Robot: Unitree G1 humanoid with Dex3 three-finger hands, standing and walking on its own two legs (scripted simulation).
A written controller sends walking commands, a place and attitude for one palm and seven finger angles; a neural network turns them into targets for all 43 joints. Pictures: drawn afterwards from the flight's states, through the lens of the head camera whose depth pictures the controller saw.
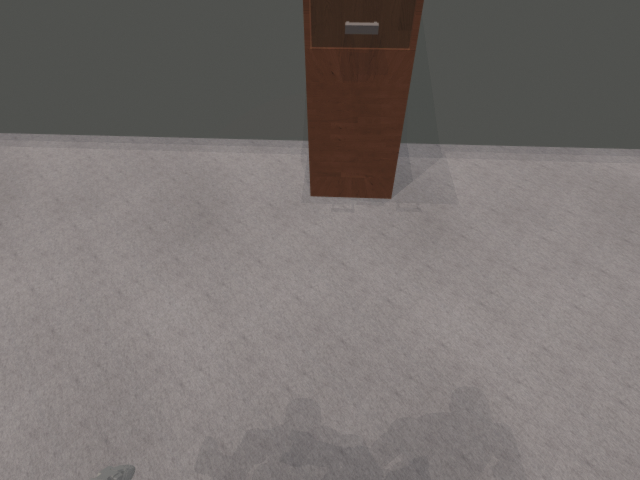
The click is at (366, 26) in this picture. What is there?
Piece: drawer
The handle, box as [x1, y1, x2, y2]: [345, 21, 378, 34]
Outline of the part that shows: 345,22 345,33 377,34 378,23 376,22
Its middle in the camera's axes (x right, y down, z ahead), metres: +0.13 -0.71 +1.28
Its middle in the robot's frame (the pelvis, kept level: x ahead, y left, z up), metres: +1.44 -0.07 +0.01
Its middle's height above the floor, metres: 0.78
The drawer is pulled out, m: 0.00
